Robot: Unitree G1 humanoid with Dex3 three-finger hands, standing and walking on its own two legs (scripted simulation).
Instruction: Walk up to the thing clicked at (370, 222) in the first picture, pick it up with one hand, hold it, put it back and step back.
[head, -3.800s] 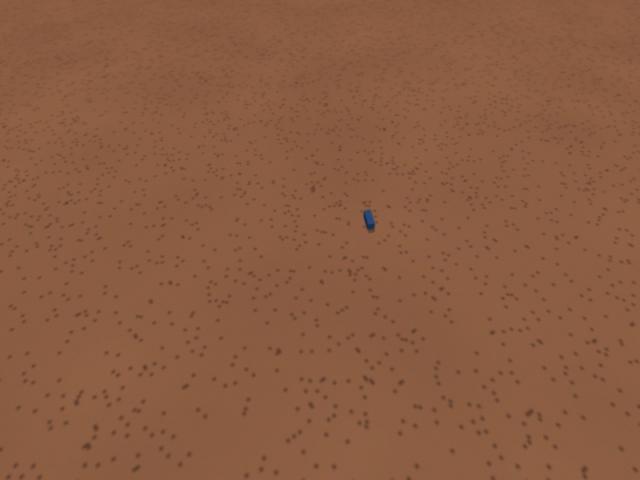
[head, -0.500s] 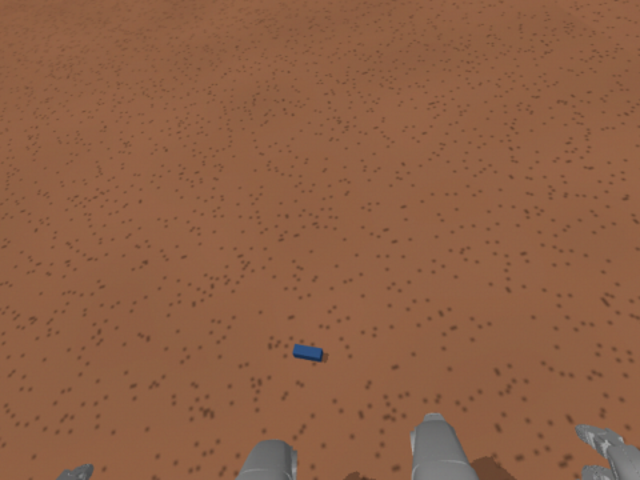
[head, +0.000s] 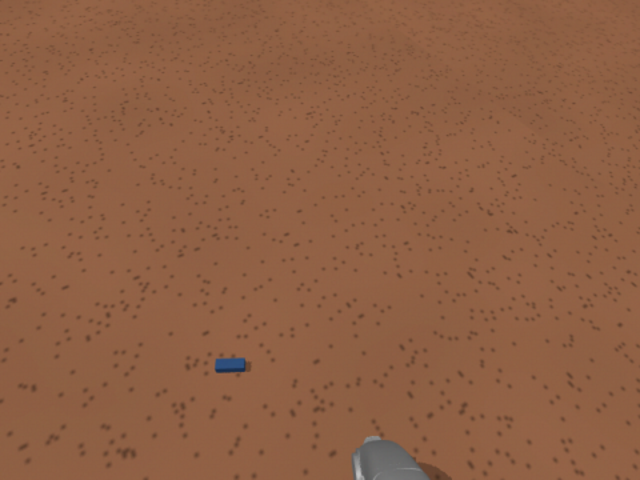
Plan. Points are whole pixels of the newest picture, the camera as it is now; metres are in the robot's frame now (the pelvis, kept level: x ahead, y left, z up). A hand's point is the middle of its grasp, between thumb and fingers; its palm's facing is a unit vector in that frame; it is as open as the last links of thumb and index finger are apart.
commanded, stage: walk up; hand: left
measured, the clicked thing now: (230, 365) +0.50 +0.22 -0.73
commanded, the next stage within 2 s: none
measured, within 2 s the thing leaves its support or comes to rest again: neither
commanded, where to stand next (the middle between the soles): +0.11 -0.04 m, yaw -2 degrees
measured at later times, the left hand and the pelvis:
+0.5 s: hand (167, 451) +0.18 +0.21 -0.14, palm faces -0.07 -0.91 -0.42, open 7.4 cm; pelvis +0.04 -0.05 -0.02, yaw -5 degrees
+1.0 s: hand out of the picture +0.11 +0.23 -0.15, palm faces -0.05 -0.93 -0.37, open 7.4 cm; pelvis +0.01 -0.03 +0.00, yaw -3 degrees
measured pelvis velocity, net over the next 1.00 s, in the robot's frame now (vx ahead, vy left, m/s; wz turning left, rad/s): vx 0.01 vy -0.03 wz -0.06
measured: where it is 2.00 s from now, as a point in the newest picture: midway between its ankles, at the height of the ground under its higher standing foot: outside the picture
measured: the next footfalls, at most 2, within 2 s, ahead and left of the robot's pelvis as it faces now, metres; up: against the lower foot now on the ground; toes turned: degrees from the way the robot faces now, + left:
right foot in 0.08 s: +0.11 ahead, -0.16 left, +0.00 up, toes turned -2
left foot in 0.42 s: +0.09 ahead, +0.08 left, +0.00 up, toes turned -4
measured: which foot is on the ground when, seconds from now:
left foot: down 0.00-0.12, up 0.14-0.40, down 0.42-1.00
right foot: up 0.00-0.06, down 0.08-1.00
